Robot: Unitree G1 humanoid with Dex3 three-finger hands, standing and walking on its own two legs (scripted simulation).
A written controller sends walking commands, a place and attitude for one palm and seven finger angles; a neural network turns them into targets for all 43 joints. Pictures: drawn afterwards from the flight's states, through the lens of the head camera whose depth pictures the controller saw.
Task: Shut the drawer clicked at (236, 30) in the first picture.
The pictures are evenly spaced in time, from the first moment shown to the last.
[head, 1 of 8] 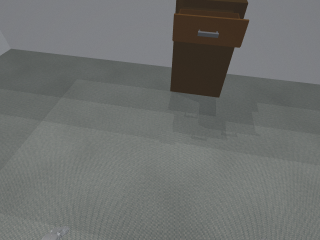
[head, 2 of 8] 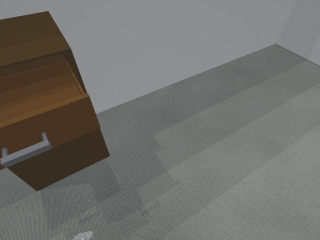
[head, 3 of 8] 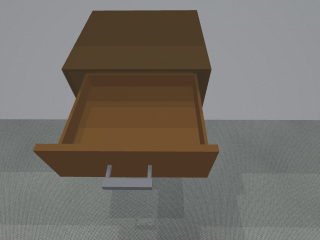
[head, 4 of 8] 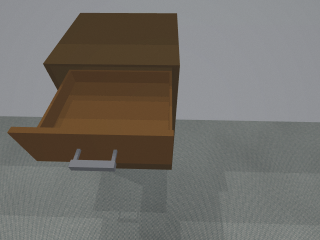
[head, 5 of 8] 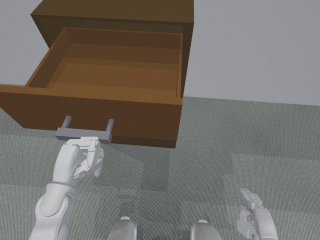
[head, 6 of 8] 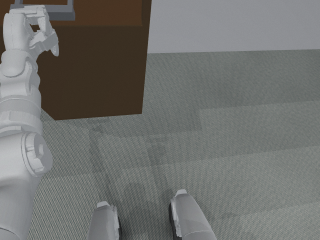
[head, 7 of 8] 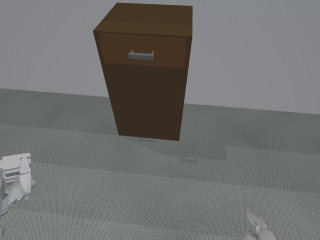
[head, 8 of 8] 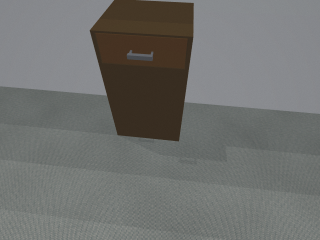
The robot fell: no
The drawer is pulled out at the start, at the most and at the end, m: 0.30 0.30 0.00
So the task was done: yes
